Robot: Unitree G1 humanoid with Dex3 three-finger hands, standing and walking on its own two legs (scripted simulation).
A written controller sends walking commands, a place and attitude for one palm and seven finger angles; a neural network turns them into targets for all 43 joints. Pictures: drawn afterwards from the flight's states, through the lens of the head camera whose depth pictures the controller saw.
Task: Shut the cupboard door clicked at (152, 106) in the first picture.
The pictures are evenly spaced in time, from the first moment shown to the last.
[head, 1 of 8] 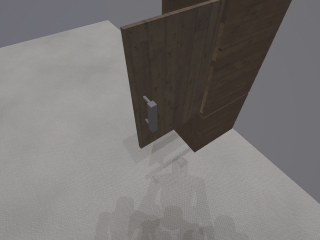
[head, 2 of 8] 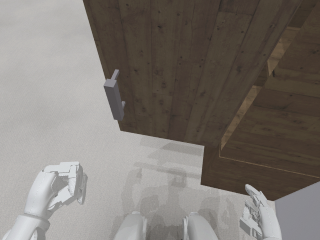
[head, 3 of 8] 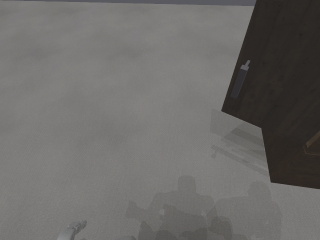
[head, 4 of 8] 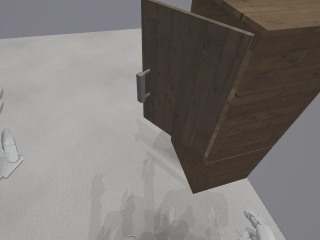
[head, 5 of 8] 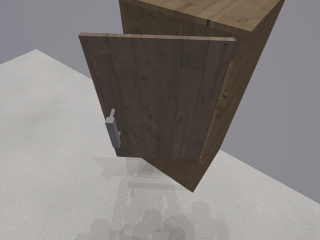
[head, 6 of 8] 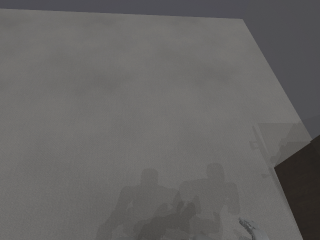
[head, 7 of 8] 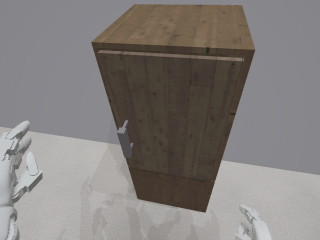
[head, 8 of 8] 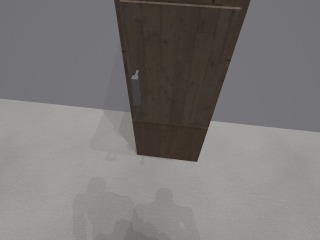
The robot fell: no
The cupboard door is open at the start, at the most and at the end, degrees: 92 92 0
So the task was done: yes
